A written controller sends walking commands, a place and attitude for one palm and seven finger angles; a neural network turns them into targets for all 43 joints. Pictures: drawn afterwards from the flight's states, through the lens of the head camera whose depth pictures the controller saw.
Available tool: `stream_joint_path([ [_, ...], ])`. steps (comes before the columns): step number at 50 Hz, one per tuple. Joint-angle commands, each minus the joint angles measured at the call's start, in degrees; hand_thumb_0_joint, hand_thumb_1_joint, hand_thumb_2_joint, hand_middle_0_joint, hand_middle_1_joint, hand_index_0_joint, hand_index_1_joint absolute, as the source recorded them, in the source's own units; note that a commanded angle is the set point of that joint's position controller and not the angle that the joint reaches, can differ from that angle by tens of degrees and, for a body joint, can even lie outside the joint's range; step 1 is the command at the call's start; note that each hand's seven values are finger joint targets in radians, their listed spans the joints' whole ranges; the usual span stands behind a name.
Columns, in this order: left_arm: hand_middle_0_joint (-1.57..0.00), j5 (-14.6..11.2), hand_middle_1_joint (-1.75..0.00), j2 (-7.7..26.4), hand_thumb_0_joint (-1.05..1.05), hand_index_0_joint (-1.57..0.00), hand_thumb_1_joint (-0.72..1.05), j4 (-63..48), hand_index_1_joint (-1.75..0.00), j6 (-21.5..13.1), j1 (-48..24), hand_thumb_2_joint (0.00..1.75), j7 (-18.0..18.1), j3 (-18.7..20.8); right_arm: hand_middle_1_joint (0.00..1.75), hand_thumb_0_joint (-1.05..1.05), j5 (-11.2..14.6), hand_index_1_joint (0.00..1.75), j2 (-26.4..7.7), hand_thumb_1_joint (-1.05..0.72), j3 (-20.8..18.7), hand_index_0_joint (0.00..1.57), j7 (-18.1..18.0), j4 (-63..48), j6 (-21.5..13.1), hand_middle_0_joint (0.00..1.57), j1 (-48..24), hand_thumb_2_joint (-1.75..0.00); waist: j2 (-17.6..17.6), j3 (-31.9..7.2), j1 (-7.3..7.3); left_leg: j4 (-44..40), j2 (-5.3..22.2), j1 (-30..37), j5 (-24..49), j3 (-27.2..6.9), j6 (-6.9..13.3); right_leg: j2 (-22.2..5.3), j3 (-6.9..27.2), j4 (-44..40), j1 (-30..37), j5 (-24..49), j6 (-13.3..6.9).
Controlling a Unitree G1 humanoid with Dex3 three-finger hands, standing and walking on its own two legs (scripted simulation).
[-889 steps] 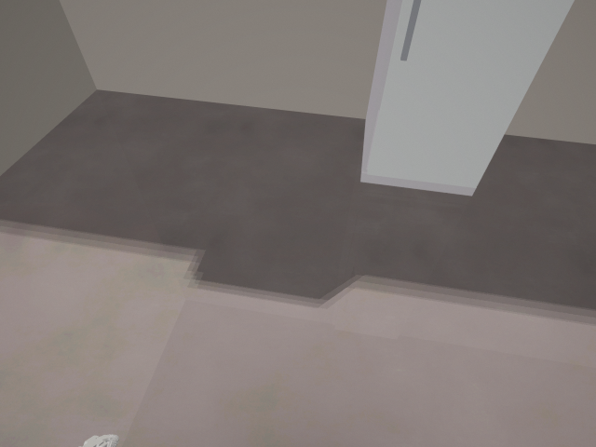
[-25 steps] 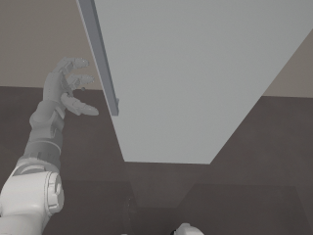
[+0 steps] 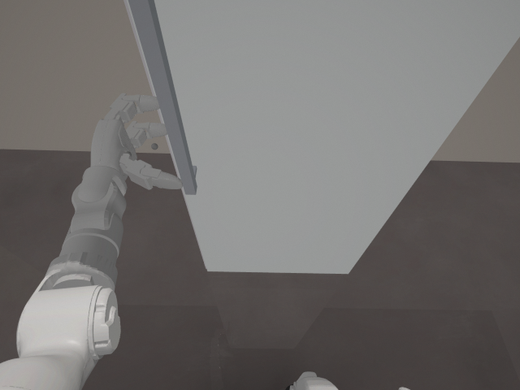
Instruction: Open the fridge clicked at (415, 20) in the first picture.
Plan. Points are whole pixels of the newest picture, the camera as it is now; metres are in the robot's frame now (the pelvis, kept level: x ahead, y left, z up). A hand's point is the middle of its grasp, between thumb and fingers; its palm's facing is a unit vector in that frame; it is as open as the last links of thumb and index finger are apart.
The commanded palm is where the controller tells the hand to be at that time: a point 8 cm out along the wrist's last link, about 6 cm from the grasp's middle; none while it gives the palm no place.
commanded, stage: feel for the door with the fingertips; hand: left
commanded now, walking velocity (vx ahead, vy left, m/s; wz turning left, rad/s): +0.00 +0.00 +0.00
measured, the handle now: (166, 77) +0.51 +0.12 +0.19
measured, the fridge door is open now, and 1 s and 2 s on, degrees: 0 0 0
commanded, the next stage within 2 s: slide the fingers in behind the handle in 0.32 s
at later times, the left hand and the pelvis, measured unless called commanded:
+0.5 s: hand (155, 140) +0.47 +0.16 +0.10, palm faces -0.06 -1.00 +0.01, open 13.6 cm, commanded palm +0.45 +0.21 +0.11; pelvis -0.01 +0.00 +0.00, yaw +0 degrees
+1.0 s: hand (165, 145) +0.47 +0.14 +0.10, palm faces -0.05 -1.00 +0.02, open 14.0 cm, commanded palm +0.44 +0.19 +0.11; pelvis +0.00 +0.00 +0.00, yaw +0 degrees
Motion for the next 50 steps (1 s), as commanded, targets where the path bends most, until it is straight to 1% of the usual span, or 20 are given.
stream_joint_path([
  [1,-0.3,-1.16,-1.2,12.5,0.0,-0.3,-0.5,-10.07,-1.2,-4.52,-24.97,0.3,-1.07,2.55,0.3,0.0,0.14,0.3,-9.4,-0.9,-3.59,0.2,-0.84,-4.22,-1.37,0.2,5.64,-0.9,-0.15,-22.09,-0.02,-5.74,-0.93,4.35,20.01,-2.67,-0.51,2.43,1.29,-1.64,17.23,17.79,-1.66],
  [3,-0.3,-0.9,-1.2,10.16,0.0,-0.3,-0.5,-8.68,-1.2,-3.94,-26.52,0.3,-1.42,0.21,0.3,0.0,0.29,0.3,-9.27,-0.9,-3.36,0.2,-0.65,-4.21,-1.26,0.2,5.29,-0.9,0.71,-19.57,-0.97,-5.89,-0.92,3.73,17.86,-2.68,-0.55,2.37,1.19,-2.08,14.62,15.9,-1.54],
  [5,-0.3,-0.9,-1.2,12.52,0.0,-0.3,-0.5,-8.09,-1.2,-3.79,-27.55,0.3,-1.16,2.15,0.3,0.0,0.23,0.3,-9.72,-0.9,-3.6,0.2,-0.74,-4.0,-1.16,0.2,5.82,-0.9,-0.95,-19.72,-0.99,-5.92,-1.01,2.51,16.14,-2.67,-0.33,2.35,1.44,-2.25,15.2,14.95,-1.46],
  [8,-0.3,-0.69,-1.2,12.75,0.0,-0.3,-0.5,-10.29,-1.2,-4.7,-30.28,0.3,-1.0,1.94,0.3,0.0,0.08,0.3,-9.47,-0.9,-3.55,0.2,-0.89,-4.24,-1.22,0.2,5.81,-0.9,1.36,-22.7,-1.04,-5.52,-1.14,3.95,17.16,-2.77,-0.36,2.3,1.66,-1.8,15.44,15.43,-1.48],
  [14,-0.3,-0.27,-1.2,14.02,0.0,-0.3,-0.5,-7.92,-1.2,-5.07,-32.86,0.3,-0.69,2.22,0.3,0.0,0.05,0.3,-9.84,-0.9,-3.51,0.2,-1.02,-3.22,-1.31,0.2,6.7,-0.9,1.04,-21.74,-2.12,-5.25,-1.08,2.82,15.12,-2.95,-0.25,2.41,1.84,-2.06,14.12,13.86,-1.29],
  [17,-0.3,-0.05,-1.2,18.06,0.0,-0.3,-0.5,-6.03,-1.2,-4.8,-32.8,0.3,-0.65,5.43,0.3,0.0,-0.02,0.3,-10.3,-0.9,-3.37,0.2,-1.28,-3.31,-1.34,0.2,7.1,-0.9,1.2,-22.51,-1.53,-5.2,-1.33,0.95,13.74,-2.58,-0.04,2.31,2.39,-2.14,15.53,13.28,-1.2],
  [19,-0.3,0.07,-1.2,16.86,0.0,-0.3,-0.5,-5.26,-1.2,-4.49,-34.93,0.3,-1.18,3.78,0.3,0.0,0.07,0.3,-10.13,-0.9,-3.21,0.2,-1.42,-3.05,-1.33,0.2,7.23,-0.9,1.3,-21.03,-2.78,-5.14,-1.24,0.27,12.94,-2.61,0.01,2.32,2.28,-2.39,14.43,12.73,-1.09],
  [21,-0.3,-0.19,-1.2,18.68,0.0,-0.3,-0.5,-4.17,-1.2,-4.35,-34.94,0.3,-1.36,5.28,0.3,0.0,0.0,0.3,-10.48,-0.9,-3.29,0.2,-1.64,-2.96,-1.35,0.2,7.98,-0.9,-0.01,-21.4,-2.91,-4.76,-1.28,-0.19,12.92,-2.72,0.24,2.42,2.28,-2.32,14.72,12.54,-1.02],
  [22,-0.3,-0.04,-1.2,18.97,0.0,-0.3,-0.5,-4.72,-1.2,-4.46,-35.0,0.3,-1.56,5.25,0.3,0.0,0.01,0.3,-10.4,-0.9,-3.18,0.2,-1.56,-3.07,-1.4,0.2,7.85,-0.9,2.05,-22.54,-2.55,-4.89,-1.32,0.2,13.11,-2.71,0.07,2.31,2.49,-2.27,14.74,12.66,-1.04],
  [24,-0.3,-0.47,-1.2,16.44,0.0,-0.3,-0.5,-5.32,-1.2,-4.61,-33.07,0.3,-2.05,3.99,0.3,0.0,-0.07,0.3,-10.12,-0.9,-3.28,0.2,-1.22,-3.43,-1.48,0.2,7.94,-0.9,3.08,-23.76,-2.02,-4.86,-1.21,2.02,14.58,-2.98,-0.23,2.45,1.96,-2.0,14.11,13.09,-1.33],
  [27,-0.3,-0.95,-1.2,18.2,0.0,-0.3,-0.5,-5.58,-1.2,-4.81,-31.06,0.3,-2.17,5.76,0.3,0.0,-0.07,0.3,-10.44,-0.9,-3.36,0.2,-1.12,-3.85,-1.32,0.2,7.97,-0.9,1.0,-23.65,-1.58,-4.83,-1.06,0.87,14.65,-2.74,-0.11,2.57,2.0,-1.88,15.27,13.71,-1.17],
  [31,-0.3,-0.74,-1.2,15.17,0.0,-0.3,-0.5,-7.07,-1.2,-4.98,-31.44,0.3,-2.13,3.0,0.3,0.0,-0.06,0.3,-10.12,-0.9,-3.37,0.2,-0.97,-4.34,-1.28,0.2,7.81,-0.9,2.6,-22.36,-1.82,-5.12,-1.18,1.44,13.76,-2.69,-0.08,2.62,1.75,-2.03,14.13,12.24,-1.39],
  [33,-0.3,-0.61,-1.2,17.56,0.0,-0.3,-0.5,-8.07,-1.2,-5.06,-30.39,0.3,-1.74,4.99,0.3,0.0,-0.04,0.3,-10.37,-0.9,-3.53,0.2,-0.95,-4.42,-1.09,0.2,7.74,-0.9,1.97,-23.76,-1.21,-5.19,-1.04,1.58,14.3,-2.64,-0.13,2.55,1.99,-1.98,15.2,13.11,-1.28],
  [36,-0.3,-0.98,-1.2,13.75,0.0,-0.3,-0.5,-8.82,-1.2,-4.94,-29.63,0.3,-1.83,2.37,0.3,0.0,0.03,0.3,-9.9,-0.9,-3.43,0.2,-0.85,-4.91,-1.23,0.2,7.48,-0.9,2.31,-22.55,-1.32,-5.41,-1.13,2.02,14.53,-2.54,-0.13,2.65,1.62,-2.07,14.85,12.97,-1.44],
  [38,-0.3,-0.99,-1.2,14.32,0.0,-0.3,-0.5,-10.18,-1.2,-4.99,-28.8,0.3,-1.46,3.11,0.3,0.0,0.04,0.3,-9.96,-0.9,-3.64,0.2,-0.74,-4.8,-1.18,0.2,7.28,-0.9,2.37,-23.68,-0.88,-5.47,-0.9,3.13,15.53,-2.74,-0.36,2.66,1.5,-1.83,14.8,13.64,-1.44],
  [40,-0.3,-1.24,-1.2,10.48,0.0,-0.3,-0.5,-11.23,-1.2,-4.84,-29.37,0.3,-1.31,0.37,0.3,0.0,-0.01,0.3,-9.62,-0.9,-3.75,0.2,-0.53,-4.67,-1.31,0.2,6.99,-0.9,2.03,-23.16,-1.52,-5.45,-0.78,4.56,16.2,-2.93,-0.44,2.73,1.22,-2.04,13.67,13.72,-1.38],
  [42,-0.3,-1.06,-1.2,12.31,0.0,-0.3,-0.5,-10.98,-1.2,-4.77,-29.74,0.3,-0.42,1.86,0.3,0.0,0.05,0.3,-9.84,-0.9,-3.81,0.2,-0.64,-4.21,-1.29,0.2,7.05,-0.9,1.44,-22.42,-1.53,-5.4,-0.65,4.74,16.4,-3.16,-0.43,2.77,1.11,-2.04,13.02,13.58,-1.41],
  [44,-0.3,-0.79,-1.2,10.59,0.0,-0.3,-0.5,-9.94,-1.2,-4.4,-31.25,0.3,0.31,0.51,0.3,0.0,-0.03,0.3,-9.6,-0.9,-3.67,0.2,-0.64,-3.74,-1.37,0.2,6.83,-0.9,1.13,-20.55,-2.07,-5.62,-0.81,3.88,14.69,-3.14,-0.42,2.66,1.14,-2.34,12.36,12.43,-1.35],
  [47,-0.3,-0.09,-1.2,12.46,0.0,-0.3,-0.5,-9.78,-1.2,-4.72,-30.87,0.3,1.5,2.07,0.3,0.0,-0.12,0.3,-9.73,-0.9,-3.58,0.2,-0.67,-3.95,-1.43,0.2,6.59,-0.9,0.8,-21.34,-1.37,-5.64,-0.96,3.56,14.89,-3.16,-0.37,2.57,1.26,-1.96,13.21,12.7,-1.42],
  [50,-0.3,0.18,-1.2,11.16,0.0,-0.3,-0.5,-10.32,-1.2,-5.12,-30.19,0.3,1.94,1.55,0.3,0.0,-0.35,0.3,-9.4,-0.9,-3.78,0.2,-0.31,-3.94,-1.54,0.2,6.6,-0.9,0.81,-23.03,-1.16,-5.13,-0.98,4.51,17.66,-2.89,-0.46,2.59,1.37,-1.55,14.29,15.34,-1.45],
])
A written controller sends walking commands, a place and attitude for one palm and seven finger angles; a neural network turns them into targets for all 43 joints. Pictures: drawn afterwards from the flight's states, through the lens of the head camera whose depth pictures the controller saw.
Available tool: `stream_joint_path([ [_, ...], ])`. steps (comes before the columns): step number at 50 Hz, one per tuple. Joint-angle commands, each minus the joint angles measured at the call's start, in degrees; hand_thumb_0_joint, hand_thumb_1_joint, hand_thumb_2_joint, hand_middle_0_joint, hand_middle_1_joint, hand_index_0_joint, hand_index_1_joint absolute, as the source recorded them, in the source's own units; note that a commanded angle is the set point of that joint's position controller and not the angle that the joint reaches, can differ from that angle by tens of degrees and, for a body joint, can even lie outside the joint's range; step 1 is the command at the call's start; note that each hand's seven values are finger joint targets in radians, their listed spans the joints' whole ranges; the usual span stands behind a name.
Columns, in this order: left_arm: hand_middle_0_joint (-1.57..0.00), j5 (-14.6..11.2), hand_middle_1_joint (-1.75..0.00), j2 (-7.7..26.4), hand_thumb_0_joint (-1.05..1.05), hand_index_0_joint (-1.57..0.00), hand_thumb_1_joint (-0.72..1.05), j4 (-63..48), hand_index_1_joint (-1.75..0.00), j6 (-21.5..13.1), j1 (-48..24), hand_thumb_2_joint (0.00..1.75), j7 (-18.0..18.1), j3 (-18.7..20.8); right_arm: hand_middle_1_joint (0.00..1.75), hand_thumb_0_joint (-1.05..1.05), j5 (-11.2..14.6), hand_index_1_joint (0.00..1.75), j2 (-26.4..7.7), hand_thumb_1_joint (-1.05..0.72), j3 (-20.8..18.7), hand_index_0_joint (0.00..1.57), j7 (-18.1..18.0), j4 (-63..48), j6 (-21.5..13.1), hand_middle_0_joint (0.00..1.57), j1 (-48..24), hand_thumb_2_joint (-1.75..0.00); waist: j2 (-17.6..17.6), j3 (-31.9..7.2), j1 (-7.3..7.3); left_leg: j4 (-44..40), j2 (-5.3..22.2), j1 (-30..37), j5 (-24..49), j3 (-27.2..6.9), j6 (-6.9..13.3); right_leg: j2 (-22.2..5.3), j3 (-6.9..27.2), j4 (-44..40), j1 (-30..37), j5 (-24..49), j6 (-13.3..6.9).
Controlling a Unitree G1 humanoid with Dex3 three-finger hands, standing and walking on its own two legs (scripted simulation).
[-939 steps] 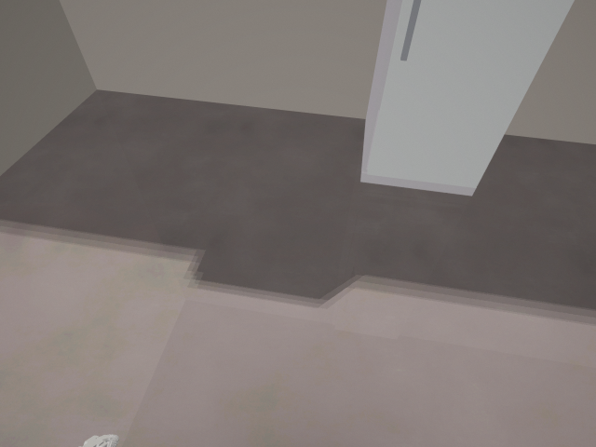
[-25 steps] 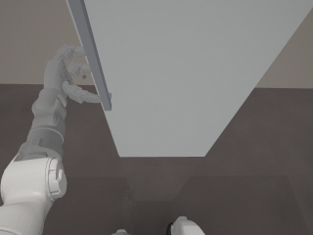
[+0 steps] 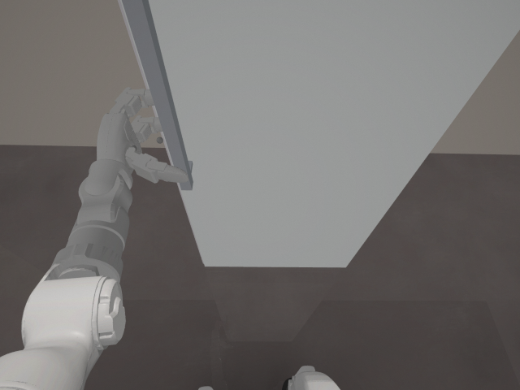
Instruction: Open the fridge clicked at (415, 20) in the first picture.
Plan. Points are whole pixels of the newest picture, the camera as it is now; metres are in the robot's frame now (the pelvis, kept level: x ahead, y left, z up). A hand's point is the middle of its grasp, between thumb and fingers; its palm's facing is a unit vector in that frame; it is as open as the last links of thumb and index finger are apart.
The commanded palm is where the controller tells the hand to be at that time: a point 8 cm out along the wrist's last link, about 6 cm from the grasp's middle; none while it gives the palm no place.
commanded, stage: slide the fingers in behind the handle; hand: left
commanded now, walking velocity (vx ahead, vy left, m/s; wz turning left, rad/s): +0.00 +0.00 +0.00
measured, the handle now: (160, 69) +0.51 +0.12 +0.19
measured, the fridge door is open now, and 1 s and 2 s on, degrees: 0 0 0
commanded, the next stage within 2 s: grip the handle and tug to test in 1.24 s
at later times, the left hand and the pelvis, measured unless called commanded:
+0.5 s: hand (178, 141) +0.47 +0.11 +0.10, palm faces -0.06 -1.00 +0.00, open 14.0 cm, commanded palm +0.44 +0.16 +0.11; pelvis +0.01 -0.01 +0.00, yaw +0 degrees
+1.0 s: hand (187, 141) +0.47 +0.10 +0.10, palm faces -0.03 -1.00 -0.01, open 14.0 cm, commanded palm +0.44 +0.14 +0.11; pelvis +0.00 -0.01 +0.00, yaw +0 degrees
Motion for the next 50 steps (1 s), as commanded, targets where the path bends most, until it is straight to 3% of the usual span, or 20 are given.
stream_joint_path([
  [1,-0.3,-0.54,-1.2,11.83,0.0,-0.3,-0.5,-14.43,-1.2,-4.86,-26.58,0.3,0.41,1.44,0.3,0.0,0.06,0.3,-8.96,-0.9,-3.62,0.2,-0.7,-4.59,-1.35,0.2,5.91,-0.9,1.67,-24.3,0.02,-6.15,-1.01,7.33,19.32,-2.86,-0.63,2.57,1.14,-1.97,16.94,16.13,-1.63],
  [4,-0.3,-0.69,-1.2,7.55,0.0,-0.3,-0.5,-16.18,-1.2,-4.87,-27.7,0.3,0.23,-1.98,0.3,0.0,0.17,0.3,-8.43,-0.9,-3.83,0.2,-0.37,-4.11,-1.36,0.2,5.45,-0.9,3.22,-24.25,-0.7,-5.81,-0.63,10.33,22.34,-3.24,-1.01,2.67,0.85,-2.06,14.86,17.37,-1.59],
  [7,-0.3,-1.24,-1.2,7.89,0.0,-0.3,-0.5,-15.8,-1.2,-4.12,-25.74,0.3,0.72,-0.94,0.3,0.0,0.22,0.3,-8.58,-0.9,-3.93,0.2,-0.36,-4.0,-1.11,0.2,5.52,-0.9,1.47,-24.08,-0.21,-5.81,-0.58,9.95,23.49,-3.29,-0.98,2.75,0.68,-2.07,15.72,18.3,-1.49],
  [8,-0.3,-1.23,-1.2,6.24,0.0,-0.3,-0.5,-15.16,-1.2,-3.61,-24.83,0.3,0.72,-2.03,0.3,0.0,0.21,0.3,-8.38,-0.9,-3.8,0.2,-0.26,-4.21,-1.02,0.2,5.18,-0.9,0.99,-23.55,-0.19,-6.03,-0.76,9.04,22.58,-3.01,-0.91,2.74,0.68,-2.18,16.25,18.31,-1.5],
  [10,-0.3,-0.99,-1.2,8.59,0.0,-0.3,-0.5,-14.85,-1.2,-3.24,-23.59,0.3,1.37,0.25,0.3,0.0,0.13,0.3,-8.58,-0.9,-3.94,0.2,-0.19,-4.17,-0.76,0.2,5.32,-0.9,-1.1,-22.95,0.5,-6.41,-0.96,7.05,21.44,-2.73,-0.66,2.67,0.81,-2.25,18.2,18.83,-1.52],
  [12,-0.3,-0.42,-1.2,7.7,0.0,-0.3,-0.5,-17.25,-1.2,-3.62,-23.64,0.3,1.75,-0.8,0.3,0.0,0.11,0.3,-8.18,-0.9,-3.9,0.2,-0.17,-4.68,-0.65,0.2,4.81,-0.9,1.11,-24.09,0.61,-6.19,-1.03,8.3,23.03,-2.45,-0.63,2.54,0.92,-2.11,18.3,19.94,-1.54],
  [14,-0.3,-0.57,-1.2,5.05,0.0,-0.3,-0.5,-16.92,-1.2,-3.46,-23.91,0.3,1.83,-2.86,0.3,0.0,0.15,0.3,-7.91,-0.9,-3.94,0.2,-0.02,-4.52,-0.59,0.2,4.63,-0.9,-0.55,-22.3,-0.28,-6.28,-0.96,7.93,21.76,-2.31,-0.54,2.65,0.87,-2.63,17.69,19.46,-1.38],
  [18,-0.3,-0.78,-1.2,5.01,0.0,-0.3,-0.5,-17.96,-1.2,-3.48,-23.66,0.3,2.35,-2.59,0.3,0.0,0.16,0.3,-7.83,-0.9,-3.87,0.2,-0.08,-4.64,-0.56,0.2,4.18,-0.9,0.66,-22.94,0.39,-6.46,-1.19,8.29,21.38,-2.32,-0.65,2.56,0.9,-2.6,18.29,19.26,-1.57],
  [21,-0.3,-0.09,-1.2,7.72,0.0,-0.3,-0.5,-17.18,-1.2,-3.71,-23.79,0.3,3.37,-0.57,0.3,0.0,0.07,0.3,-8.1,-0.9,-3.9,0.2,-0.3,-4.52,-0.44,0.2,4.36,-0.9,-0.51,-22.26,0.81,-6.93,-1.4,6.44,19.62,-2.24,-0.44,2.47,1.07,-2.61,19.83,18.68,-1.63],
  [23,-0.3,0.21,-1.2,4.86,0.0,-0.3,-0.5,-18.69,-1.2,-3.98,-23.74,0.3,3.85,-2.54,0.3,0.0,0.03,0.3,-7.44,-0.9,-3.82,0.2,-0.07,-4.78,-0.65,0.2,3.78,-0.9,1.53,-23.87,0.8,-6.72,-1.35,8.54,21.19,-2.21,-0.66,2.46,0.99,-2.37,18.83,19.27,-1.64],
  [27,-0.3,0.3,-1.2,3.79,0.0,-0.3,-0.5,-16.26,-1.2,-3.72,-24.5,0.3,4.53,-3.45,0.3,0.0,0.12,0.3,-7.59,-0.9,-3.85,0.2,-0.01,-4.18,-0.62,0.2,3.74,-0.9,-0.3,-21.12,-0.06,-6.98,-1.34,7.01,18.3,-2.09,-0.56,2.53,1.0,-3.0,17.86,17.56,-1.44],
  [29,-0.3,0.56,-1.2,4.46,0.0,-0.3,-0.5,-15.03,-1.2,-3.6,-25.5,0.3,5.07,-2.78,0.3,0.0,0.04,0.3,-7.72,-0.9,-3.87,0.2,-0.04,-3.96,-0.66,0.2,3.98,-0.9,-1.54,-20.64,-0.25,-7.33,-1.45,6.05,16.46,-2.16,-0.46,2.51,1.03,-3.2,18.0,16.28,-1.44],
  [31,-0.3,0.67,-1.2,6.15,0.0,-0.3,-0.5,-16.33,-1.2,-4.23,-25.25,0.3,5.63,-1.17,0.3,0.0,-0.14,0.3,-7.86,-0.9,-3.97,0.2,-0.14,-4.32,-0.74,0.2,4.21,-0.9,-1.51,-23.32,0.68,-7.29,-1.66,6.33,17.74,-2.08,-0.4,2.44,1.25,-2.73,20.07,17.46,-1.55],
  [32,-0.3,0.67,-1.2,4.5,0.0,-0.3,-0.5,-16.91,-1.2,-4.38,-25.16,0.3,5.58,-2.53,0.3,0.0,-0.06,0.3,-7.47,-0.9,-3.76,0.2,-0.03,-4.58,-0.85,0.2,3.66,-0.9,-0.19,-23.87,0.57,-7.1,-1.73,6.72,18.16,-1.72,-0.42,2.35,1.49,-2.7,20.15,18.34,-1.49],
  [36,-0.3,0.98,-1.2,2.17,0.0,-0.3,-0.5,-15.57,-1.2,-4.91,-27.08,0.3,5.64,-4.85,0.3,0.0,-0.04,0.3,-7.42,-0.9,-3.98,0.2,0.05,-3.92,-1.09,0.2,4.14,-0.9,-2.09,-21.45,-0.93,-7.14,-1.63,5.72,15.44,-1.67,-0.19,2.48,1.47,-3.43,18.68,16.41,-1.23],
  [37,-0.3,0.95,-1.2,3.6,0.0,-0.3,-0.5,-15.18,-1.2,-4.96,-26.61,0.3,5.68,-3.57,0.3,0.0,0.01,0.3,-7.7,-0.9,-4.06,0.2,-0.01,-3.75,-1.17,0.2,4.13,-0.9,-1.76,-22.05,-0.46,-7.14,-1.63,5.64,15.22,-1.7,-0.25,2.41,1.55,-3.35,18.76,16.21,-1.3],
  [41,-0.3,0.7,-1.2,0.57,0.0,-0.3,-0.5,-15.9,-1.2,-5.3,-27.48,0.3,5.32,-6.16,0.3,0.0,-0.06,0.3,-7.49,-0.9,-4.15,0.2,0.09,-3.7,-1.54,0.2,4.44,-0.9,-0.81,-23.37,-1.0,-6.88,-1.66,7.35,16.19,-1.92,-0.26,2.52,1.31,-3.17,18.05,16.44,-1.42],
  [44,-0.3,0.88,-1.2,2.89,0.0,-0.3,-0.5,-15.02,-1.2,-5.34,-28.7,0.3,5.42,-4.69,0.3,0.0,-0.06,0.3,-7.78,-0.9,-4.16,0.2,0.01,-3.05,-1.55,0.2,4.63,-0.9,-1.63,-22.78,-0.98,-7.1,-1.65,6.01,14.24,-2.01,-0.25,2.45,1.56,-3.44,18.16,15.18,-1.28],
  [47,-0.3,0.93,-1.2,1.25,0.0,-0.3,-0.5,-16.14,-1.2,-5.76,-27.83,0.3,5.24,-6.03,0.3,0.0,0.02,0.3,-7.56,-0.9,-4.19,0.2,0.08,-3.27,-1.67,0.2,4.39,-0.9,0.57,-23.71,-0.69,-6.99,-1.6,7.8,16.26,-2.04,-0.38,2.46,1.37,-3.11,17.51,16.18,-1.51],
  [50,-0.3,0.85,-1.2,0.91,0.0,-0.3,-0.5,-14.88,-1.2,-5.41,-27.75,0.3,5.16,-6.47,0.3,0.0,0.04,0.3,-7.71,-0.9,-4.13,0.2,0.15,-3.04,-1.61,0.2,4.47,-0.9,-0.86,-22.18,-1.08,-7.25,-1.6,6.5,14.59,-2.02,-0.37,2.48,1.31,-3.47,17.39,15.06,-1.37],
])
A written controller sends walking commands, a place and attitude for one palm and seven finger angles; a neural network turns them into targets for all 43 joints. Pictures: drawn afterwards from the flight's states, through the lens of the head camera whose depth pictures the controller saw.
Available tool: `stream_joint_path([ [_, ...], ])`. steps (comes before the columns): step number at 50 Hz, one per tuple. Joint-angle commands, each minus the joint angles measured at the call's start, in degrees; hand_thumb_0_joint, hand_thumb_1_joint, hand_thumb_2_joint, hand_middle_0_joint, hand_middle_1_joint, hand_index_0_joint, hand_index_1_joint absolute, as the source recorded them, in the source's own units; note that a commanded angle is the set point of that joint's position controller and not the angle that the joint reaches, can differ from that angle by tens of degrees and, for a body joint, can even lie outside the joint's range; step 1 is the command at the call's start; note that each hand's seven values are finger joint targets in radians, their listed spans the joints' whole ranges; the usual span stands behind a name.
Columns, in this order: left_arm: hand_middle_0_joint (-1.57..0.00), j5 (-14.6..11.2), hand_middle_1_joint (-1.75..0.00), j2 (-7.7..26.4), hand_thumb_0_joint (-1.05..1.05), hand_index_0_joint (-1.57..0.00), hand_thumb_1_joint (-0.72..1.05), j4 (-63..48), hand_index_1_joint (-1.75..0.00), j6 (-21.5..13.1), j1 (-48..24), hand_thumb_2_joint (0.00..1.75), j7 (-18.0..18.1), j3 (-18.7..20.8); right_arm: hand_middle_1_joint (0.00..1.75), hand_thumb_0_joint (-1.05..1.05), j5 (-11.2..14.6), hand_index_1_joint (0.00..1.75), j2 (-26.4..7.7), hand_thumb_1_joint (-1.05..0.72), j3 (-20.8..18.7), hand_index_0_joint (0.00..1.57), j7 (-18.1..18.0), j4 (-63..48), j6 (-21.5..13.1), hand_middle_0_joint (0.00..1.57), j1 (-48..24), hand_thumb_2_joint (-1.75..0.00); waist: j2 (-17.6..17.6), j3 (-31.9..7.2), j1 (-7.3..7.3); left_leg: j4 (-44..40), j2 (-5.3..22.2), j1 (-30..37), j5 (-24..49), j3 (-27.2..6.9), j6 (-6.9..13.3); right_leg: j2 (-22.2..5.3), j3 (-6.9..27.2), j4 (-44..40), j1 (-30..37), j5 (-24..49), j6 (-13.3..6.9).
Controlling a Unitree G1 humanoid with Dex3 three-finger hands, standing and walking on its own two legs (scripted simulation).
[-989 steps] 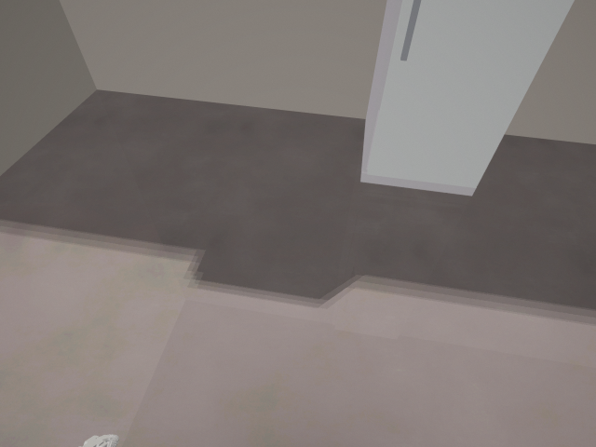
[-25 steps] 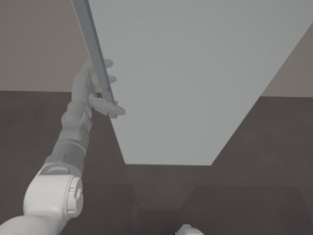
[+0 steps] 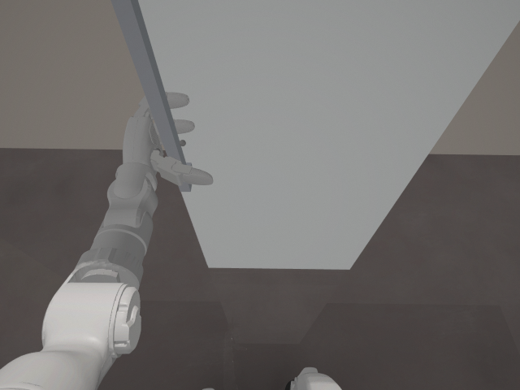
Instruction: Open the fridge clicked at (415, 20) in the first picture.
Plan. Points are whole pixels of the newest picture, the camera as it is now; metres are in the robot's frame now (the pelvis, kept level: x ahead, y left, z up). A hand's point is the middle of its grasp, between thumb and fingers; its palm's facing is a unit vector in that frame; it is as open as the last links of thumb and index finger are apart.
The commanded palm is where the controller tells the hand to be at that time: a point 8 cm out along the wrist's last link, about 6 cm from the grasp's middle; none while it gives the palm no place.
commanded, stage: slide the fingers in behind the handle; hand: left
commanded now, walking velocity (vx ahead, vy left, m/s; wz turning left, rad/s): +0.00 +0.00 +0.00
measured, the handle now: (155, 73) +0.52 +0.13 +0.19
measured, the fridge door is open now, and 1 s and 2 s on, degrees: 0 0 0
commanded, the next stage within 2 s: grip the handle and tug to test in 0.24 s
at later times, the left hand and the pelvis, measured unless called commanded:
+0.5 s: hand (182, 143) +0.47 +0.11 +0.10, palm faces -0.05 -1.00 -0.01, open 13.5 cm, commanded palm +0.44 +0.16 +0.11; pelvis +0.01 +0.00 +0.00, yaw +0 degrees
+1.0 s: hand (182, 141) +0.47 +0.11 +0.10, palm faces -0.05 -1.00 +0.00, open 5.9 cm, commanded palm +0.45 +0.16 +0.11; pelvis +0.00 +0.01 +0.00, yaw +0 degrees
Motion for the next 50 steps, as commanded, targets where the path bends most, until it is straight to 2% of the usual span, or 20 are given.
stream_joint_path([
  [1,-0.3,0.13,-1.2,5.58,0.0,-0.3,-0.5,-13.24,-1.2,-4.57,-29.67,0.3,-1.27,-1.77,0.3,0.0,0.3,0.3,-7.89,-0.9,-2.85,0.2,-0.79,-4.77,-1.65,0.2,4.57,-0.9,-1.81,-22.12,-2.17,-5.71,-1.73,5.25,13.91,-1.63,0.85,2.33,1.66,-3.58,16.57,15.3,-0.31],
  [3,-0.3,0.31,-1.2,7.2,0.0,-0.3,-0.5,-13.44,-1.2,-4.71,-28.86,0.3,-1.14,-0.33,0.3,0.0,0.21,0.3,-8.03,-0.9,-3.03,0.2,-0.76,-4.54,-1.65,0.2,4.78,-0.9,-1.33,-23.63,-1.49,-5.63,-1.71,5.89,14.84,-1.66,0.7,2.32,1.71,-3.23,17.07,16.1,-0.4],
  [4,-0.3,0.26,-1.2,5.2,0.0,-0.3,-0.5,-13.92,-1.2,-4.66,-28.36,0.3,-1.33,-2.01,0.3,0.0,0.28,0.3,-7.82,-0.9,-2.92,0.2,-0.63,-4.86,-1.69,0.2,4.46,-0.9,-0.81,-24.0,-1.62,-5.64,-1.71,6.53,15.6,-1.66,0.67,2.31,1.62,-3.19,16.86,16.53,-0.43],
  [6,-0.3,0.25,-1.2,5.11,0.0,-0.3,-0.5,-13.78,-1.2,-4.68,-29.26,0.3,-1.2,-2.15,0.3,0.0,0.2,0.3,-7.85,-0.9,-2.96,0.2,-0.72,-4.7,-1.69,0.2,4.63,-0.9,-0.65,-23.1,-1.91,-5.51,-1.72,6.61,15.69,-1.75,0.69,2.3,1.51,-3.22,16.3,16.28,-0.43],
  [8,-0.3,0.24,-1.2,5.81,0.0,-0.3,-0.5,-14.1,-1.2,-4.7,-27.34,0.3,-1.02,-1.16,0.3,0.0,0.2,0.3,-7.87,-0.9,-3.02,0.2,-0.58,-4.87,-1.68,0.2,4.42,-0.9,-1.12,-24.54,-1.16,-5.42,-1.65,7.12,16.59,-1.75,0.64,2.39,1.57,-3.03,17.01,17.1,-0.45],
  [9,-0.3,0.2,-1.2,4.56,0.0,-0.3,-0.5,-13.87,-1.2,-4.51,-27.97,0.3,-1.2,-2.4,0.3,0.0,0.25,0.3,-7.75,-0.9,-2.89,0.2,-0.55,-4.79,-1.68,0.2,4.32,-0.9,-1.4,-23.1,-1.74,-5.65,-1.58,6.59,16.18,-1.76,0.61,2.39,1.42,-3.24,16.48,16.82,-0.39],
  [12,-0.3,0.19,-1.2,5.97,0.0,-0.3,-0.5,-15.1,-1.2,-4.82,-27.19,0.3,-1.02,-1.07,0.3,0.0,0.26,0.3,-7.77,-0.9,-2.95,0.2,-0.57,-5.06,-1.58,0.2,4.1,-0.9,-0.52,-23.83,-0.93,-5.67,-1.7,6.72,16.62,-1.64,0.61,2.32,1.54,-3.03,17.44,17.32,-0.49],
  [16,-0.3,0.18,-1.2,5.74,0.0,-0.3,-0.5,-13.74,-1.2,-4.32,-27.25,0.3,-1.06,-1.31,0.3,0.0,0.25,0.3,-7.9,-0.9,-2.88,0.2,-0.64,-5.1,-1.35,0.2,4.17,-0.9,-2.36,-22.09,-1.51,-5.76,-1.62,5.79,15.94,-1.62,0.75,2.38,1.42,-3.27,17.19,16.89,-0.41],
  [17,-0.3,0.16,-1.2,5.88,0.0,-0.3,-0.5,-13.91,-1.2,-4.31,-28.37,0.3,-1.04,-1.22,0.3,0.0,0.26,0.3,-7.79,-0.9,-2.78,0.2,-0.65,-4.97,-1.34,0.2,3.97,-0.9,-1.23,-22.39,-1.54,-5.7,-1.73,5.83,15.64,-1.54,0.7,2.28,1.64,-3.28,17.04,16.89,-0.36],
  [21,-0.32,0.16,-1.23,7.24,0.0,-0.32,-0.31,-14.53,-1.23,-4.37,-26.55,0.38,-1.18,0.15,0.3,0.0,0.25,0.3,-7.79,-0.9,-2.88,0.2,-0.71,-5.3,-1.13,0.2,4.07,-0.9,-1.86,-23.89,-0.9,-5.67,-1.71,6.16,17.28,-1.44,0.73,2.26,1.5,-2.92,18.63,18.35,-0.44],
  [22,-0.32,0.04,-1.23,6.88,0.0,-0.32,-0.27,-15.05,-1.23,-4.36,-26.66,0.4,-1.23,0.01,0.3,0.0,0.25,0.3,-7.57,-0.9,-2.77,0.2,-0.64,-5.39,-1.15,0.2,3.61,-0.9,-0.04,-23.81,-0.58,-5.66,-1.79,6.51,17.67,-1.33,0.54,2.19,1.64,-2.9,18.33,18.68,-0.49],
  [26,-0.35,-0.07,-1.26,7.53,0.0,-0.35,-0.08,-14.01,-1.26,-3.98,-25.95,0.48,-1.2,0.51,0.3,0.0,0.29,0.3,-7.78,-0.9,-2.71,0.2,-0.76,-5.51,-0.91,0.2,3.73,-0.9,-2.88,-22.28,-0.86,-5.89,-1.75,4.81,16.67,-1.46,0.71,2.27,1.49,-3.08,19.04,18.18,-0.42],
  [28,-0.35,0.12,-1.27,6.83,0.0,-0.35,0.01,-14.62,-1.27,-3.94,-25.36,0.52,-1.14,0.17,0.3,0.0,0.23,0.3,-7.56,-0.9,-2.72,0.2,-0.6,-5.69,-0.86,0.2,3.41,-0.9,-0.12,-22.9,-0.46,-5.74,-1.75,6.2,17.79,-1.31,0.52,2.25,1.58,-2.94,18.02,18.67,-0.51],
  [35,-0.39,0.25,-1.32,6.55,0.0,-0.39,0.34,-13.84,-1.32,-3.5,-25.75,0.66,-1.02,-0.08,0.3,0.0,0.19,0.3,-7.69,-0.9,-2.88,0.2,-0.56,-5.59,-0.6,0.2,3.69,-0.9,-2.55,-22.21,-1.09,-5.67,-1.55,5.61,17.04,-1.46,0.57,2.4,1.47,-3.08,17.63,17.97,-0.37],
  [37,-0.4,0.26,-1.33,6.21,0.0,-0.4,0.43,-13.49,-1.33,-3.53,-26.66,0.7,-0.98,-0.39,0.3,0.0,0.25,0.3,-7.68,-0.9,-2.75,0.2,-0.58,-5.52,-0.64,0.2,3.7,-0.9,-0.8,-22.02,-1.19,-5.64,-1.64,5.94,16.76,-1.48,0.52,2.32,1.5,-3.12,16.68,17.23,-0.45],
  [39,-0.41,0.38,-1.35,7.64,0.0,-0.41,0.53,-12.52,-1.35,-3.57,-27.28,0.74,-0.81,0.54,0.3,0.0,0.18,0.3,-7.93,-0.9,-2.8,0.2,-0.72,-5.23,-0.61,0.2,4.0,-0.9,-2.6,-21.7,-1.33,-5.78,-1.64,4.98,15.47,-1.58,0.59,2.31,1.54,-3.23,17.07,16.43,-0.35],
  [40,-0.42,0.43,-1.35,7.03,0.0,-0.42,0.57,-12.46,-1.35,-3.52,-27.27,0.76,-0.86,0.04,0.3,0.0,0.21,0.3,-7.81,-0.9,-2.73,0.2,-0.72,-5.33,-0.67,0.2,3.81,-0.9,-1.2,-21.46,-1.29,-5.79,-1.72,4.96,15.01,-1.41,0.57,2.27,1.66,-3.36,16.66,16.06,-0.42],
  [46,-0.44,0.14,-1.39,5.17,0.0,-0.44,0.85,-13.91,-1.39,-4.25,-27.02,0.88,-0.76,-1.1,0.3,0.0,-0.01,0.3,-7.83,-0.9,-2.95,0.2,-0.45,-5.38,-0.96,0.2,4.38,-0.9,-0.19,-23.9,-1.19,-5.34,-1.47,7.64,18.43,-2.09,0.32,2.45,1.1,-2.68,15.78,17.0,-0.61],
  [47,-0.45,0.02,-1.4,6.35,0.0,-0.45,0.9,-13.63,-1.4,-4.18,-27.24,0.9,-0.73,0.02,0.3,0.0,0.02,0.3,-7.93,-0.9,-3.0,0.2,-0.49,-5.04,-0.96,0.2,4.5,-0.9,-1.99,-23.8,-1.22,-5.25,-1.37,7.0,18.28,-2.02,0.39,2.48,1.16,-2.75,16.21,17.4,-0.43],
  [50,-0.45,0.55,-1.4,5.73,0.0,-0.45,0.9,-12.7,-1.4,-3.94,-28.41,0.9,-0.9,-1.2,0.3,0.0,0.08,0.3,-7.91,-0.9,-2.86,0.2,-0.5,-5.0,-0.82,0.2,4.44,-0.9,-1.27,-21.75,-1.73,-5.69,-1.53,5.43,15.61,-1.87,0.44,2.38,1.27,-3.08,15.73,15.74,-0.43],
])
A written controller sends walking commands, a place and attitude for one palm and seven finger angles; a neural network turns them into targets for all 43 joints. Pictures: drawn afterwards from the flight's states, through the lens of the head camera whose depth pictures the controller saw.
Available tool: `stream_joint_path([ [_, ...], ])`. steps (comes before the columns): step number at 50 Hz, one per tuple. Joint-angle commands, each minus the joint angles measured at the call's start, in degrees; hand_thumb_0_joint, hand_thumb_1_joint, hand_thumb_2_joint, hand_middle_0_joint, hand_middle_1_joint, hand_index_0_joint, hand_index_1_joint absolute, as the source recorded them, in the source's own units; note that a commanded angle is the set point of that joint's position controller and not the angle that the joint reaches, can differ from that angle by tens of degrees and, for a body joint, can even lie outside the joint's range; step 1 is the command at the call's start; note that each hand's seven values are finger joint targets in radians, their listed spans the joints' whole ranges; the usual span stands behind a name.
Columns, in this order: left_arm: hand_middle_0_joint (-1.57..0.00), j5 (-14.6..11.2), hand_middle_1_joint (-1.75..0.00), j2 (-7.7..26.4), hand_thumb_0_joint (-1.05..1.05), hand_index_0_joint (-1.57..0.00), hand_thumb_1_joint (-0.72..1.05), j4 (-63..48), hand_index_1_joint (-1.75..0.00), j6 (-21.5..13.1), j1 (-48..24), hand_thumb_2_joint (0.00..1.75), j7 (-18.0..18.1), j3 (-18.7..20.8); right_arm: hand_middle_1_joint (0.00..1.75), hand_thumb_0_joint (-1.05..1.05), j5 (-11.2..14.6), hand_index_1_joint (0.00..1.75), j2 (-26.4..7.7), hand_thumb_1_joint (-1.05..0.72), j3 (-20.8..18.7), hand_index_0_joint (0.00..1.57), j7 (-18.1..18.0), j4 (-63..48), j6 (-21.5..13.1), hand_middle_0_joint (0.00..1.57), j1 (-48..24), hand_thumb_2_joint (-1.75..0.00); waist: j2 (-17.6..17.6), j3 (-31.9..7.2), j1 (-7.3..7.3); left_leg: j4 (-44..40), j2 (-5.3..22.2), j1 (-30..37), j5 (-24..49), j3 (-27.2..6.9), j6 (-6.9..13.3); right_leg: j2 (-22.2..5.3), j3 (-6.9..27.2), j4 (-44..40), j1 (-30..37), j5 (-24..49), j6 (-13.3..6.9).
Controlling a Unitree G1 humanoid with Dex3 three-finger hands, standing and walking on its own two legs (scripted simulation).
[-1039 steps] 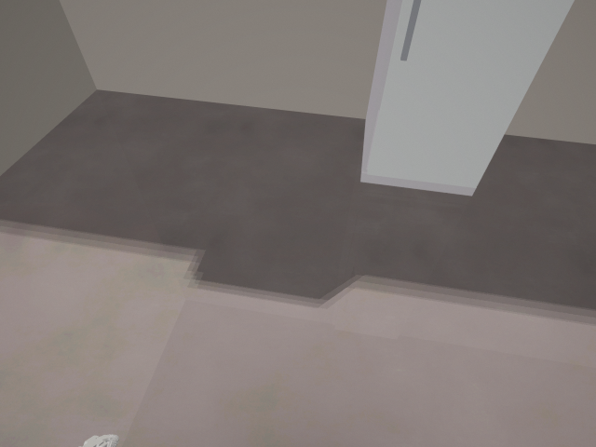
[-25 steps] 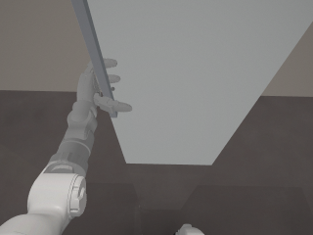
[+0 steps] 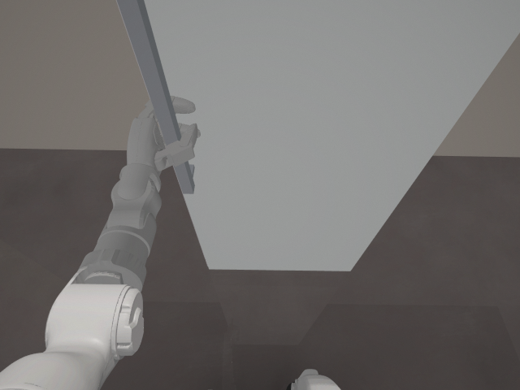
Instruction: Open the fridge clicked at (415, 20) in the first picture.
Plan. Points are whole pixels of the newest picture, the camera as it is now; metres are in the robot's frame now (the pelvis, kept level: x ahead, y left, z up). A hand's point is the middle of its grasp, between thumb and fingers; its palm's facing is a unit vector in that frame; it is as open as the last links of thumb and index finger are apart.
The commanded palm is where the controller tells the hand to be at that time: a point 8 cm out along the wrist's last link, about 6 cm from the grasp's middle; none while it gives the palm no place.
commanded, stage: grip the handle and tug to test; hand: left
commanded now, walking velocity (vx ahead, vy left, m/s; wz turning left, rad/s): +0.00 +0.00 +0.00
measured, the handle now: (160, 75) +0.51 +0.13 +0.19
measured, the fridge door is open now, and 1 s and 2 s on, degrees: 0 0 17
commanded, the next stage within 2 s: pull the door a little, standing still in 0.76 s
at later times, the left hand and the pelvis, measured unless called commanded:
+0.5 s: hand (186, 144) +0.47 +0.10 +0.10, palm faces -0.04 -1.00 +0.00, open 5.1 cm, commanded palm +0.43 +0.15 +0.11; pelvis +0.01 +0.00 +0.00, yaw +0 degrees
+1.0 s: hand (184, 147) +0.46 +0.11 +0.10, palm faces -0.06 -1.00 -0.01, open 5.5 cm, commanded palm +0.42 +0.16 +0.11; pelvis +0.05 +0.00 +0.01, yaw -1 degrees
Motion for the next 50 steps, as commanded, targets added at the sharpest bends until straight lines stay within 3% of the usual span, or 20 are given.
stream_joint_path([
  [1,-0.45,0.17,-1.4,7.86,0.0,-0.45,0.9,-11.52,-1.4,-3.99,-28.69,0.9,-0.75,0.16,0.3,0.0,0.28,0.3,-8.36,-0.9,-3.0,0.2,-0.92,-4.68,-1.44,0.2,4.97,-0.9,-1.63,-21.3,-1.63,-5.73,-1.26,5.18,15.84,-2.16,0.06,2.58,0.91,-3.0,15.87,15.65,-1.07],
  [2,-0.45,0.25,-1.4,8.87,0.0,-0.45,0.9,-12.41,-1.4,-4.18,-29.18,0.9,-0.63,0.79,0.3,0.0,0.25,0.3,-8.41,-0.9,-3.0,0.2,-0.91,-4.61,-1.45,0.2,5.08,-0.9,-1.73,-22.28,-1.58,-5.77,-1.24,5.56,16.48,-2.34,0.05,2.57,0.93,-2.87,16.21,16.24,-1.04],
  [4,-0.45,0.13,-1.4,7.09,0.0,-0.45,0.9,-13.72,-1.4,-4.38,-28.03,0.9,-0.9,-0.32,0.3,0.0,0.2,0.3,-8.02,-0.9,-3.07,0.2,-0.79,-4.88,-1.6,0.2,4.76,-0.9,0.2,-24.27,-1.13,-5.52,-1.3,7.1,18.15,-2.11,-0.12,2.54,0.98,-2.65,16.6,17.43,-1.15],
  [5,-0.45,-0.15,-1.4,7.01,0.0,-0.45,0.9,-13.17,-1.4,-4.15,-26.22,0.9,-0.98,0.11,0.3,0.0,0.23,0.3,-8.05,-0.9,-3.04,0.2,-0.71,-5.0,-1.58,0.2,4.8,-0.9,-0.74,-24.02,-0.76,-5.47,-1.2,6.79,18.7,-2.05,-0.15,2.62,0.8,-2.62,16.92,17.94,-1.17],
  [6,-0.45,-0.2,-1.4,7.47,0.0,-0.45,0.9,-13.28,-1.4,-4.29,-27.0,0.9,-0.98,-0.05,0.3,0.0,0.23,0.3,-8.26,-0.9,-3.05,0.2,-0.85,-4.85,-1.5,0.2,5.11,-0.9,-1.65,-23.52,-1.26,-5.47,-1.11,6.59,19.11,-2.4,-0.11,2.62,0.65,-2.5,16.82,17.85,-1.16],
  [10,-0.45,0.15,-1.4,8.98,0.0,-0.45,0.9,-14.4,-1.4,-4.3,-26.71,0.9,-0.78,1.08,0.3,0.0,0.25,0.3,-8.25,-0.9,-3.18,0.2,-0.65,-4.94,-1.45,0.2,4.88,-0.9,-0.88,-23.82,-0.87,-5.51,-1.16,6.22,18.57,-1.91,-0.06,2.62,1.03,-2.69,17.54,18.25,-1.1],
  [19,-0.45,0.13,-1.4,5.84,0.0,-0.45,0.9,-16.01,-1.4,-3.75,-23.82,0.9,-0.69,-1.24,0.3,0.0,0.28,0.3,-8.0,-0.9,-3.26,0.2,-0.35,-5.37,-1.34,0.2,4.54,-0.9,0.19,-23.32,-0.52,-5.44,-0.91,7.91,21.01,-2.28,-0.36,2.72,0.61,-2.45,16.39,18.85,-1.23],
  [21,-0.45,-0.08,-1.4,3.46,0.0,-0.45,0.9,-17.46,-1.4,-3.66,-22.99,0.9,-0.81,-3.0,0.3,0.0,0.25,0.3,-7.76,-0.9,-3.36,0.2,-0.22,-5.83,-1.45,0.2,4.4,-0.9,0.11,-23.51,-0.68,-5.29,-0.94,8.62,22.41,-2.09,-0.19,2.77,0.45,-2.45,16.56,19.76,-1.23],
  [22,-0.45,-0.11,-1.4,4.95,0.0,-0.45,0.9,-17.61,-1.4,-3.57,-20.91,0.9,-0.68,-1.4,0.3,0.0,0.29,0.3,-7.96,-0.9,-3.5,0.2,-0.16,-5.79,-1.43,0.2,4.38,-0.9,-0.64,-24.33,0.05,-5.26,-0.8,8.68,23.05,-2.11,-0.28,2.72,0.44,-2.26,17.18,20.36,-1.21],
  [26,-0.45,-0.31,-1.4,4.98,0.0,-0.45,0.9,-20.52,-1.4,-2.82,-16.3,0.9,-0.92,-1.5,0.3,0.0,0.36,0.3,-7.93,-0.9,-3.53,0.2,-0.02,-6.78,-1.19,0.2,3.89,-0.9,-1.71,-24.49,0.7,-5.42,-0.8,7.8,24.9,-1.51,-0.02,2.64,0.57,-2.26,20.09,23.06,-1.21],
  [32,-0.45,-0.76,-1.4,2.15,0.0,-0.45,0.9,-27.99,-1.4,-1.07,-8.08,0.9,-1.1,-3.14,0.3,0.0,0.57,0.3,-7.11,-0.9,-3.68,0.2,0.53,-8.27,-1.08,0.2,2.87,-0.9,0.16,-25.94,2.37,-5.23,-0.31,10.52,32.24,-1.17,-0.14,2.53,0.53,-2.04,21.85,27.52,-1.11],
  [35,-0.45,-1.15,-1.4,1.52,0.0,-0.45,0.9,-31.8,-1.4,0.16,-2.19,0.9,-1.12,-3.11,0.3,0.0,0.57,0.3,-6.82,-0.9,-3.95,0.2,0.81,-9.01,-1.15,0.2,2.49,-0.9,-1.83,-25.93,2.89,-5.47,-0.03,10.69,34.87,-0.67,0.03,2.49,0.55,-2.3,24.15,30.7,-0.99],
  [37,-0.45,-1.2,-1.4,1.44,0.0,-0.45,0.9,-35.77,-1.4,0.67,1.61,0.9,-1.14,-3.19,0.3,0.0,0.65,0.3,-6.55,-0.9,-3.9,0.2,0.94,-9.8,-1.16,0.2,1.86,-0.9,0.07,-26.65,3.78,-5.54,0.09,11.22,37.91,-0.4,0.03,2.26,0.75,-1.95,25.75,33.2,-1.18],
  [41,-0.45,-1.02,-1.4,1.86,0.0,-0.45,0.9,-38.8,-1.4,2.36,4.24,0.9,-0.76,-3.3,0.3,0.0,0.47,0.3,-6.68,-0.9,-3.89,0.2,0.75,-10.17,-0.98,0.2,1.52,-0.9,-2.57,-24.49,3.29,-6.15,-0.01,10.49,37.63,-0.32,0.22,2.21,0.49,-2.72,27.73,35.13,-1.12],
  [43,-0.45,-0.79,-1.4,1.66,0.0,-0.45,0.9,-39.46,-1.4,3.19,4.48,0.9,-0.65,-3.5,0.3,0.0,0.62,0.3,-6.44,-0.9,-3.75,0.2,0.66,-10.13,-0.73,0.2,1.02,-0.9,-1.67,-23.1,3.11,-6.32,-0.01,11.28,37.34,-0.26,0.2,2.25,0.58,-3.15,26.59,34.61,-0.94],
  [45,-0.45,-0.11,-1.4,5.12,0.0,-0.45,0.9,-36.52,-1.4,3.97,-3.62,0.9,-0.22,-1.68,0.3,0.0,0.48,0.3,-6.84,-0.9,-3.61,0.2,-0.03,-8.66,0.0,0.2,1.56,-0.9,-1.77,-21.14,1.32,-6.26,-0.28,10.92,34.57,-0.53,0.12,2.27,0.67,-3.53,24.94,33.37,-0.71],
  [50,-0.45,-0.92,-1.4,2.22,0.0,-0.45,0.9,-37.3,-1.4,4.56,3.11,0.9,-0.75,-2.08,0.3,0.0,0.29,0.3,-5.98,-0.9,-3.61,0.2,0.03,-9.53,0.13,0.2,0.92,-0.9,-1.3,-24.28,3.36,-5.86,-0.2,12.74,41.4,-0.5,-0.01,1.84,0.55,-2.89,27.15,37.2,-0.96],
])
